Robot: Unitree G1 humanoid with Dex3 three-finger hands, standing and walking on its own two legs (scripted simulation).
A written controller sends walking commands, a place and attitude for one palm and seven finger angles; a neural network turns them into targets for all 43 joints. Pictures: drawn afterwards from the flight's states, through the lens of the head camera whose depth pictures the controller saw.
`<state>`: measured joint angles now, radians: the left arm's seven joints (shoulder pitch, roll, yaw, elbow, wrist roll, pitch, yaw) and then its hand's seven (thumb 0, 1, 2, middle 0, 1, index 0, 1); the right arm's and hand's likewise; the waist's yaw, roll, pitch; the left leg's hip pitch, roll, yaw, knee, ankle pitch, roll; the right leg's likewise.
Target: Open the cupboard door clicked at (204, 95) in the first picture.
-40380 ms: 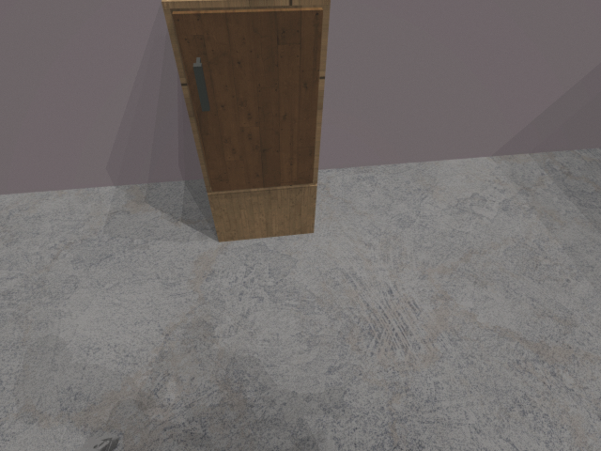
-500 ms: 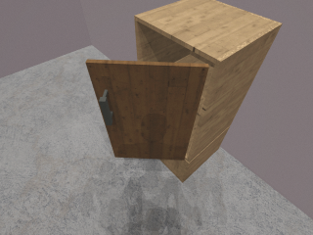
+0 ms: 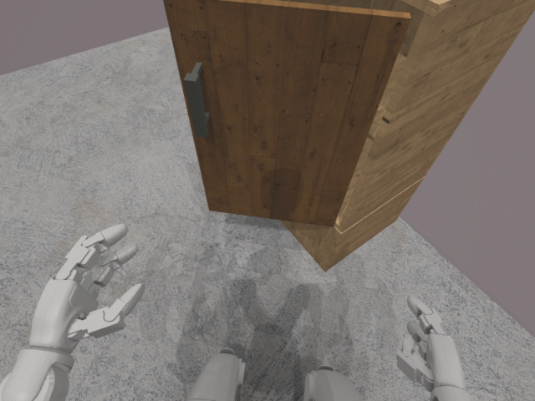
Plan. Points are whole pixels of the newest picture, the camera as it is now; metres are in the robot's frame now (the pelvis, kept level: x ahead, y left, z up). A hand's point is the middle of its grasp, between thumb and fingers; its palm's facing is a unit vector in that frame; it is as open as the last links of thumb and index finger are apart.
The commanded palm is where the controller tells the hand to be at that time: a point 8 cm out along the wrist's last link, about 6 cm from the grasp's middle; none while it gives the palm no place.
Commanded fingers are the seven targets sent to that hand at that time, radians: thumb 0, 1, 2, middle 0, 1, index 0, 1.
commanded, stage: raise the hand with hooked fingers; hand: left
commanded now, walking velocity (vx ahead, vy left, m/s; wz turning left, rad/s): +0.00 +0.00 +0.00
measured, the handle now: (199, 101) +0.60 +0.20 +0.08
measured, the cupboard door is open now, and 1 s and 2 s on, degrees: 46 46 46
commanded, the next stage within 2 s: move the hooked fingers beside the handle in 1.56 s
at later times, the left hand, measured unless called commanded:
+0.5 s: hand (91, 260) +0.27 +0.27 +0.07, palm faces -0.02 -1.00 -0.04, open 12.3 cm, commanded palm +0.25 +0.32 +0.08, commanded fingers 0.00 -0.34 0.37 -0.29 -1.10 -0.29 -1.10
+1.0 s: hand (70, 226) +0.30 +0.31 +0.09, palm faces -0.01 -1.00 -0.03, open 14.0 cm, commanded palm +0.28 +0.35 +0.10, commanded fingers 0.00 -0.50 0.30 -0.30 -1.20 -0.30 -1.20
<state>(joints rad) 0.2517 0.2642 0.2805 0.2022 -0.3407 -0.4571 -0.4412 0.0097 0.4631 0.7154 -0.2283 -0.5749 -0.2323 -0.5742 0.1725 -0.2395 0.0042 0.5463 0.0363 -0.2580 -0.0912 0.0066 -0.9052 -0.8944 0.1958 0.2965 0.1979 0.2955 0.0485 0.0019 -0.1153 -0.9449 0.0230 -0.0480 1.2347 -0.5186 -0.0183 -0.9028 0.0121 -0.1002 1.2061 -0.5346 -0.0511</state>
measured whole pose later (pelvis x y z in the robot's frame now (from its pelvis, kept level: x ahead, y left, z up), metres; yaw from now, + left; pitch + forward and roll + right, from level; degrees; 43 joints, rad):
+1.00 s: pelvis +0.02 +0.04 +0.04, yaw -1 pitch +13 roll -3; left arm 0.01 0.41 0.41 0.38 -0.36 -0.30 -0.52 -0.01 -0.49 0.30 -0.29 -1.19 -0.30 -1.19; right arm 0.27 -0.27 0.04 0.54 0.04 -0.19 -0.08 0.01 -0.90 -0.89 0.20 0.30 0.20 0.30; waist 0.00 0.01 -0.11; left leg -0.82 0.01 -0.02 1.06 -0.47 0.03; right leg -0.76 0.00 -0.07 0.98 -0.45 0.00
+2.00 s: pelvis +0.02 +0.03 +0.03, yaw -1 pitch +15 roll -2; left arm -0.27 0.43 0.41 0.63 -0.31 -0.32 -0.53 -0.02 -0.50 0.30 -0.29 -1.20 -0.30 -1.20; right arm 0.27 -0.28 0.04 0.57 0.04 -0.15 -0.09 0.01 -0.90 -0.89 0.20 0.30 0.20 0.30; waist -0.02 0.01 -0.11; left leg -0.85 0.02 -0.01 1.05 -0.47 0.02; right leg -0.80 0.01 -0.06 1.00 -0.46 -0.01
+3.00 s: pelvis +0.02 +0.04 +0.01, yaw -3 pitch +23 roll -4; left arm -0.87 0.64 0.47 1.18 -0.14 -0.38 -0.44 -0.02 -0.50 0.30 -0.29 -1.20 -0.30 -1.20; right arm 0.36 -0.29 0.05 0.62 0.01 0.02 -0.05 0.00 -0.90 -0.89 0.20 0.30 0.20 0.30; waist -0.14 0.01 -0.10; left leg -1.07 0.03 -0.01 1.16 -0.49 0.04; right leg -1.02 0.03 -0.06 1.08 -0.45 0.00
